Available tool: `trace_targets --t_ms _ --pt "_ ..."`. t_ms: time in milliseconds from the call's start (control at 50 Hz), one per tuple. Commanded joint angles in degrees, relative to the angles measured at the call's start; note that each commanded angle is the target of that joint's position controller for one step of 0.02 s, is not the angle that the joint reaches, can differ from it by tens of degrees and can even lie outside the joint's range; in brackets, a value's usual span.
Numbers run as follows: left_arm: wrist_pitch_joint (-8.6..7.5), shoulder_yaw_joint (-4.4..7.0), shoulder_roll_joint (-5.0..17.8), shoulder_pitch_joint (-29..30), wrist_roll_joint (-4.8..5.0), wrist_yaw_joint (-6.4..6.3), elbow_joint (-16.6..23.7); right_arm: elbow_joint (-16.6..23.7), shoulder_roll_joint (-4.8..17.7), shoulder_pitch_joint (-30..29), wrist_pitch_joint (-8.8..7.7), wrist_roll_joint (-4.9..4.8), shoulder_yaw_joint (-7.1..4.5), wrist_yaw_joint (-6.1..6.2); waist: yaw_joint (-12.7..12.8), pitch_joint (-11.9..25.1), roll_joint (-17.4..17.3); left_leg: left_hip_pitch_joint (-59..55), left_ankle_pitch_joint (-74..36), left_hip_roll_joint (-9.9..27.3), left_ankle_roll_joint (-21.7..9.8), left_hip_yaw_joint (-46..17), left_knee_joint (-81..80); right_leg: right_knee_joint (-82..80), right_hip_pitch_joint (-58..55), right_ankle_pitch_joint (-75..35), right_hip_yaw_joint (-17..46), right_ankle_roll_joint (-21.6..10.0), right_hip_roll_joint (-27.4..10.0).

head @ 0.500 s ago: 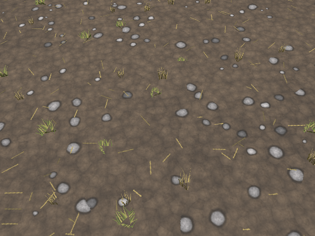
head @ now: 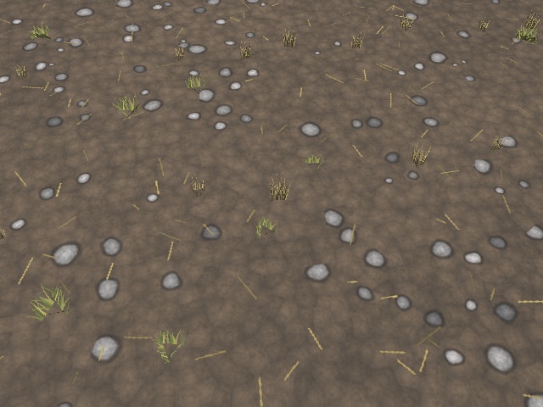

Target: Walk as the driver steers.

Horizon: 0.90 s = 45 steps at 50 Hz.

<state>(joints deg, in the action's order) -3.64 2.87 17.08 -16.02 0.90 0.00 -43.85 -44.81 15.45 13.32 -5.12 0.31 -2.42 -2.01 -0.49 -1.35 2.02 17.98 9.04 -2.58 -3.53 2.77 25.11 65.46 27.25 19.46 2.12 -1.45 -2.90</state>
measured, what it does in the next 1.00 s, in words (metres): walks ahead, turning left: right foot, then left foot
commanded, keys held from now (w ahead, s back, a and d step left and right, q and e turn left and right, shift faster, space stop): w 0.24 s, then w+q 0.66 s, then q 0.10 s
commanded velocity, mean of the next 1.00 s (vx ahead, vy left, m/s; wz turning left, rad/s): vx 0.49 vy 0.00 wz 0.31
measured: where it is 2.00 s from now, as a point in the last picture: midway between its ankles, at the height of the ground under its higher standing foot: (248, 330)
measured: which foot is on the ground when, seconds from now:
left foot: down 0.00-0.38, up 0.40-0.88, down 0.90-1.00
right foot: up 0.00-0.36, down 0.38-0.92, up 0.94-1.00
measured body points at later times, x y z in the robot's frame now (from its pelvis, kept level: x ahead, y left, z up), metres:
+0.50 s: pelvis +0.27 -0.06 +0.00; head +0.30 -0.07 +0.44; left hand +0.40 +0.21 -0.09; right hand +0.33 -0.34 -0.14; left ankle +0.15 +0.07 -0.65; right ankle +0.33 -0.16 -0.74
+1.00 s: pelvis +0.51 +0.04 -0.02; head +0.55 +0.06 +0.43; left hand +0.48 +0.33 -0.14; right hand +0.77 -0.15 -0.11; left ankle +0.56 +0.13 -0.74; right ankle +0.41 -0.16 -0.64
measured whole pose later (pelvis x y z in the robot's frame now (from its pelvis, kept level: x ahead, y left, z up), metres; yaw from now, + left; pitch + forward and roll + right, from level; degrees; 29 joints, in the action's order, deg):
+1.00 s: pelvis +0.51 +0.04 -0.02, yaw +23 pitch +1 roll -1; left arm -4.4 3.9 17.1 -12.8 1.1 -0.5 -47.6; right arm -39.2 17.2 7.6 -1.8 -0.7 -4.5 -2.3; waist 0.9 -4.9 -0.1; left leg 25.9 10.6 -3.0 -4.9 1.8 35.2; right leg 68.7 16.6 28.4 -1.2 2.2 -3.0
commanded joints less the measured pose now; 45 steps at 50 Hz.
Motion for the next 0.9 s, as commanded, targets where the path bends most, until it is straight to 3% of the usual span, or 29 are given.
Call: trace_targets --t_ms 20,80,160,260,320,340,360,380,400,420,440,460,480,520,580,700,800,860,880,900 --pt "0.06 1.30 3.9 -1.8 -0.30 -0.30 3.5 2.6 6.9 0.0 -1.27 -0.20 -1.59 0.26 1.3 3.5 -7.0 -8.2 -6.7 15.5 -10.7 -17.1 -15.2 -3.0 8.1 -3.9 2.0 1.0 -4.4" --pt "0.20 0.95 2.9 3.5 -0.77 -0.44 5.0 1.3 8.7 1.6 -1.07 -0.28 -2.10 0.99 0.3 1.3 -5.4 -8.5 -10.4 15.1 -10.7 -13.3 -17.3 -11.2 11.8 -11.8 1.6 2.4 -5.1" --pt "-0.55 0.36 1.4 10.6 -0.56 0.29 6.3 -0.3 9.6 4.3 -0.39 -0.90 -2.19 1.53 -2.3 -0.2 -5.4 -9.9 -11.1 12.8 -8.3 -7.9 -17.5 -24.8 9.8 -22.8 -0.2 2.5 -3.5" --pt "-1.35 0.21 1.7 18.4 0.08 1.77 9.0 -2.9 10.6 8.9 0.91 -1.51 -2.47 1.67 -5.0 -2.4 -5.6 -15.9 -10.1 15.6 -7.9 -9.1 -14.4 -33.5 9.3 -21.8 -1.0 1.4 -1.5" --pt "-2.15 0.92 3.6 16.1 -0.06 2.33 9.1 -3.4 11.7 8.1 1.86 -1.82 -2.99 2.18 -2.2 -1.4 -6.8 -18.5 -14.8 17.1 -6.6 -11.9 -9.5 -37.1 4.0 -15.8 -0.8 -0.3 0.0" --pt "-2.38 1.60 4.7 11.6 -0.25 2.17 7.9 -3.2 12.1 6.7 2.09 -1.93 -3.07 2.32 0.7 0.8 -7.0 -17.6 -21.0 15.9 -5.6 -11.3 -5.0 -39.1 -2.9 -15.5 -2.0 -1.2 1.4" --pt "-2.48 2.98 7.4 3.5 -0.62 1.64 5.5 -3.0 10.5 6.5 2.12 -1.63 -2.48 2.34 4.4 6.5 -5.9 -14.2 -24.8 12.6 -4.0 -9.2 4.4 -39.3 -15.7 -16.7 -2.4 -2.8 1.4" --pt "-2.38 4.23 11.7 -7.0 -1.56 0.94 4.0 -1.2 6.7 6.1 1.87 -0.25 -1.01 2.31 8.4 16.0 0.1 -3.1 -11.7 8.5 -1.5 -6.3 21.8 -36.6 -33.4 -18.8 8.0 -6.5 -9.1" --pt "-1.74 4.94 15.4 -9.2 -1.80 0.92 3.0 -0.4 0.7 14.0 0.69 -0.97 0.68 2.06 4.7 23.1 15.8 18.4 22.3 -0.2 2.0 -4.5 40.5 -42.1 -50.6 -8.6 32.4 -14.8 -21.8" --pt "-1.53 3.63 9.6 -9.3 -1.32 0.83 3.4 -1.5 7.1 11.3 0.08 -2.33 -0.82 1.92 7.2 21.4 10.4 24.2 24.1 2.3 2.1 -10.8 47.6 -46.2 -48.0 0.4 36.0 -14.2 -20.7" --pt "-1.60 2.75 7.1 -5.8 -1.01 0.57 3.5 0.0 9.9 6.3 -0.06 -3.11 -1.82 1.86 7.0 13.1 7.3 27.2 19.1 4.8 1.8 -10.0 48.9 -47.4 -41.2 0.3 27.2 -11.7 -19.1" --pt "-1.68 2.22 5.7 -2.0 -1.11 0.54 3.7 0.5 9.2 3.6 0.12 -2.70 -1.85 2.07 5.4 9.0 4.0 25.6 14.3 7.2 2.0 -8.8 47.4 -49.1 -33.9 -3.4 21.0 -10.4 -16.8" --pt "-1.86 1.78 4.1 0.8 -1.19 0.68 3.5 0.8 8.6 2.4 0.55 -2.03 -2.11 2.17 3.8 5.4 3.6 23.9 11.0 8.6 2.3 -8.7 44.7 -51.2 -27.8 -7.0 16.2 -9.7 -14.8" --pt "-2.65 1.63 2.8 3.6 -1.63 0.75 2.9 0.3 6.4 4.4 2.06 -2.24 -2.22 2.10 1.1 3.3 4.8 18.6 7.5 10.2 2.7 -8.9 42.3 -55.1 -21.1 -11.7 9.4 -9.1 -12.9" --pt "-3.41 2.32 4.2 4.1 -1.69 0.40 1.3 1.5 4.4 2.9 3.55 -1.95 -2.16 2.20 0.0 0.8 2.4 20.4 3.4 10.6 3.7 -9.2 39.0 -57.7 -18.7 -18.8 2.5 -9.6 -13.0" --pt "-2.54 3.15 6.8 2.1 -1.52 -0.71 -1.1 4.7 2.8 -6.0 3.19 -1.53 -1.57 0.50 2.6 -1.9 0.7 20.7 -11.1 9.7 3.5 -5.5 21.2 -58.6 -21.8 -22.6 -8.6 -8.0 -11.4" --pt "-0.77 4.03 8.9 -1.5 -0.13 -0.86 -3.4 8.7 3.0 -13.3 3.30 -1.57 -1.36 -1.01 4.8 -4.4 0.4 22.2 -6.8 8.5 0.9 -1.7 13.1 -55.5 -30.7 -26.7 -12.0 -6.8 -14.2" --pt "0.43 4.70 11.3 -0.1 0.69 -1.18 -3.3 9.5 5.3 -9.9 3.68 -1.47 -2.68 -1.39 1.2 -0.6 2.9 13.8 1.8 3.8 -2.2 2.9 12.1 -45.3 -33.6 -51.0 -14.4 -4.9 -14.4" --pt "0.96 4.81 11.8 0.8 0.92 -1.31 -3.2 8.2 7.1 -3.9 3.82 -1.64 -3.83 -1.25 -2.4 2.8 3.1 6.0 2.9 1.2 -3.8 4.5 10.8 -36.6 -32.6 -57.9 -15.5 -4.0 -13.4" --pt "1.17 4.38 11.0 1.3 0.98 -1.46 -2.9 5.5 10.4 5.8 3.98 -1.78 -5.80 -0.56 -7.4 7.7 1.5 -8.5 -0.6 -1.3 -6.0 4.1 7.1 -23.7 -26.7 -55.3 -16.9 -2.0 -10.9"
Keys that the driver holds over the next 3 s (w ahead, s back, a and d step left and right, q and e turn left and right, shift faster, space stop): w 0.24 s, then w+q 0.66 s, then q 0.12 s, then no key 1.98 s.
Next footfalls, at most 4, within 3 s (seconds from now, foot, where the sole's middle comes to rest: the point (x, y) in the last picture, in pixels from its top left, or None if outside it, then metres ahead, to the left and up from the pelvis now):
0.38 right None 0.37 -0.16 -0.78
0.90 left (215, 357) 0.60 0.14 -0.78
1.38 right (266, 282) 0.81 0.02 -0.78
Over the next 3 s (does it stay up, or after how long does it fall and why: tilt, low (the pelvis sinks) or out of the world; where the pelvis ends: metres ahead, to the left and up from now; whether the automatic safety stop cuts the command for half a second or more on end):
stays up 0.68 0.05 0.00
